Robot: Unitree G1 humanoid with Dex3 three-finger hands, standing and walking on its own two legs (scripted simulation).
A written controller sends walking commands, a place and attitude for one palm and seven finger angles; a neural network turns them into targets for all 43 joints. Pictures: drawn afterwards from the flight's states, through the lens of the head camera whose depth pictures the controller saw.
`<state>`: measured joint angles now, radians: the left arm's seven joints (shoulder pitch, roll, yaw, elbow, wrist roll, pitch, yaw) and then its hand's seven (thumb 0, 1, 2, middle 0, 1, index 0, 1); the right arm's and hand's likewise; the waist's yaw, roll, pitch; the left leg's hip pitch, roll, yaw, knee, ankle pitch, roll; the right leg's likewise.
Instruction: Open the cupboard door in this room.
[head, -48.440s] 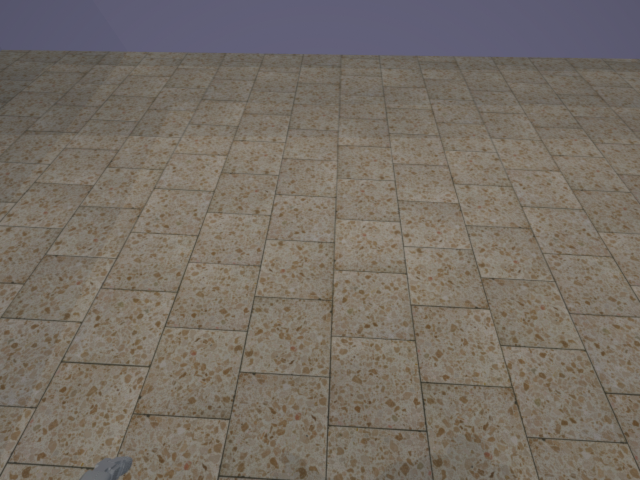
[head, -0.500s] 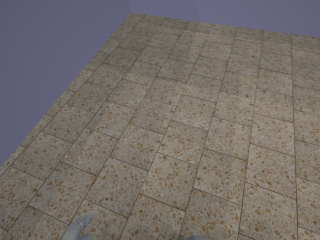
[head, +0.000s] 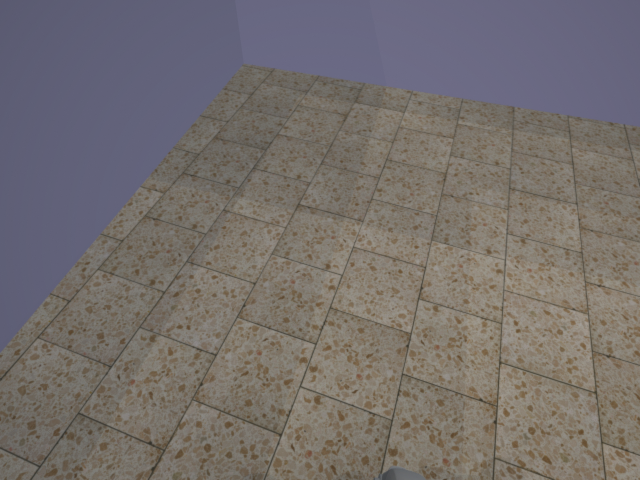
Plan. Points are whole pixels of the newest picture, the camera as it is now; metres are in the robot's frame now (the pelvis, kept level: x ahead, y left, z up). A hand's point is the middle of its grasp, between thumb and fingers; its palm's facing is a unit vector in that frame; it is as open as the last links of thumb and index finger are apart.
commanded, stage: turn to face it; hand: left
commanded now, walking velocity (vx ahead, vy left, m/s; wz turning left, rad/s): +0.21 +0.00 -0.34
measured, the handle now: out of the picture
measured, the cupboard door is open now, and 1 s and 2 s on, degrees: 48 48 48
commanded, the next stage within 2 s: none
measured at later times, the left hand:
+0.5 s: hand (220, 434) +0.21 +0.17 -0.20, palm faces +0.22 -0.96 -0.19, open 7.3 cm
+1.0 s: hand (256, 449) +0.19 +0.11 -0.17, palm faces +0.50 -0.83 -0.26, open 7.4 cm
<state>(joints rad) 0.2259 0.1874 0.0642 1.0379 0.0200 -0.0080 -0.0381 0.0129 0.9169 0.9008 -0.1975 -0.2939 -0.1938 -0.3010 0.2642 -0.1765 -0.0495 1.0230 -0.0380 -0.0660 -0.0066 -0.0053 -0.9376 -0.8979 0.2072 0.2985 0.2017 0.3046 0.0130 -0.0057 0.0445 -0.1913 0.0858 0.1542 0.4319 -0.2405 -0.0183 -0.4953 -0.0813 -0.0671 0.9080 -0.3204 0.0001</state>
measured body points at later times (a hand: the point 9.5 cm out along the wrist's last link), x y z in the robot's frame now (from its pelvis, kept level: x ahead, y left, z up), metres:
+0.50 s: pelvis +0.17 -0.03 -0.02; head +0.21 +0.01 +0.43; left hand +0.20 +0.23 -0.18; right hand +0.28 -0.25 -0.15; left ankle +0.18 +0.07 -0.74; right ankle +0.14 -0.17 -0.69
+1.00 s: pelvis +0.24 -0.09 +0.00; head +0.31 -0.06 +0.44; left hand +0.16 +0.15 -0.15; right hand +0.48 -0.27 -0.15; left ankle +0.18 +0.03 -0.71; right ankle +0.26 -0.21 -0.74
